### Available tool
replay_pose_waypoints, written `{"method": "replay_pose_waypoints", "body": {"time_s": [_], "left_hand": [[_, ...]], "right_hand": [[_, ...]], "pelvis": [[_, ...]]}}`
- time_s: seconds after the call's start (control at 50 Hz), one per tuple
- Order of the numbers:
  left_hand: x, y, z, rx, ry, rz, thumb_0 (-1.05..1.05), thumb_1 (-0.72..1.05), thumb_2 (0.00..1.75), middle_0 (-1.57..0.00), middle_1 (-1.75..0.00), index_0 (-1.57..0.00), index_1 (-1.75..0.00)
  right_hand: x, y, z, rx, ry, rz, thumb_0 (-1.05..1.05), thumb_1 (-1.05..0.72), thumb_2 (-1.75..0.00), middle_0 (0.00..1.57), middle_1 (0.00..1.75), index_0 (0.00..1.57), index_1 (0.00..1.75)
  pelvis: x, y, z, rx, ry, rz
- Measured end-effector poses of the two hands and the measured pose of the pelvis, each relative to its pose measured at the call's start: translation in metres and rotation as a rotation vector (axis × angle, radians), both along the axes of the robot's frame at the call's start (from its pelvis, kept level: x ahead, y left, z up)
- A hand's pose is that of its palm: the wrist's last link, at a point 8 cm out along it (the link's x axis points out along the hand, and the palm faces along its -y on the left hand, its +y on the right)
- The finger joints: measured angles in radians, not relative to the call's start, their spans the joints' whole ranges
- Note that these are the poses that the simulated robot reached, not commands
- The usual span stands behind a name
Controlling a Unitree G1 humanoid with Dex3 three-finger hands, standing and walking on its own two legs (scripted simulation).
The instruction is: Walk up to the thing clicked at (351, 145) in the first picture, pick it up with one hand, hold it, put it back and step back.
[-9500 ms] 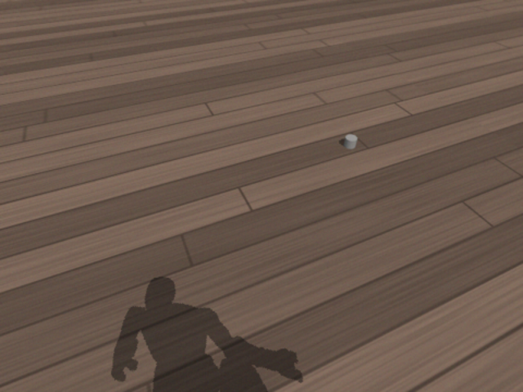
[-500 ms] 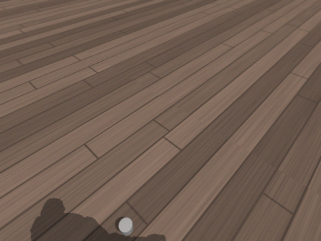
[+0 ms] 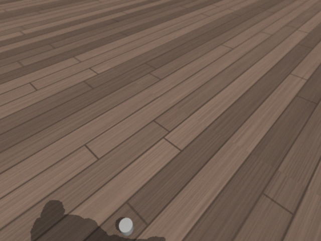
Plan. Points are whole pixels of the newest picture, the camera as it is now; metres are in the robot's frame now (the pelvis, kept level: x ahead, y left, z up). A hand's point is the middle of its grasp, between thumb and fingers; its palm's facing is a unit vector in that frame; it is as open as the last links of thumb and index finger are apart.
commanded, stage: stand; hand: left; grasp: from above
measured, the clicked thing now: (126, 226) +0.41 +0.22 -0.75
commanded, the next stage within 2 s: rise first in 0.24 s
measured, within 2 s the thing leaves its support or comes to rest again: neither
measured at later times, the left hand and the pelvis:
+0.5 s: hand out of the picture +0.12 +0.24 -0.16, palm faces +0.04 -0.95 -0.32, open 8.1 cm; pelvis -0.02 +0.00 -0.01, yaw +0 degrees
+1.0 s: hand out of the picture +0.13 +0.26 -0.23, palm faces -0.12 -0.89 -0.43, open 14.0 cm; pelvis -0.01 +0.01 -0.08, yaw -1 degrees
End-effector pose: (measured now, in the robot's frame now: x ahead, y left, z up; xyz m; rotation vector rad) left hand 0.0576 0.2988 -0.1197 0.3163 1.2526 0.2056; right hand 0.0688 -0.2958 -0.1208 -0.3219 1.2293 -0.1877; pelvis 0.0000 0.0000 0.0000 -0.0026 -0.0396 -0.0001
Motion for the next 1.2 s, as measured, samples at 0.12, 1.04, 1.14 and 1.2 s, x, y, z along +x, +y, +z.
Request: {"method": "replay_pose_waypoints", "body": {"time_s": [0.12,1.04,1.14,1.2], "left_hand": [[-0.003,-0.001,0.000,0.001,0.002,0.002,0.00,0.90,0.90,-0.20,-0.30,-0.20,-0.30],[0.068,0.001,-0.074,0.092,-0.097,-0.165,-0.01,-0.52,1.01,-0.06,-1.07,-0.05,-1.08],[0.067,0.001,-0.079,0.114,-0.085,-0.200,-0.01,-0.54,1.00,-0.06,-1.07,-0.05,-1.08],[0.066,0.002,-0.085,0.127,-0.081,-0.211,-0.01,-0.54,0.99,-0.06,-1.07,-0.05,-1.08]], "right_hand": [[-0.002,0.000,0.000,0.003,0.000,0.000,0.00,-0.91,-0.90,0.20,0.30,0.21,0.30],[0.064,0.048,-0.054,0.044,-0.362,0.045,0.01,-0.89,-0.90,0.20,0.30,0.20,0.30],[0.076,0.054,-0.060,0.052,-0.403,0.068,0.01,-0.89,-0.90,0.20,0.30,0.20,0.30],[0.081,0.056,-0.066,0.055,-0.425,0.079,0.01,-0.89,-0.90,0.20,0.30,0.21,0.30]], "pelvis": [[-0.001,-0.001,0.000,0.000,-0.002,0.000],[-0.014,0.006,-0.089,-0.028,0.329,-0.018],[-0.014,0.006,-0.098,-0.034,0.357,-0.017],[-0.015,0.006,-0.106,-0.037,0.376,-0.017]]}}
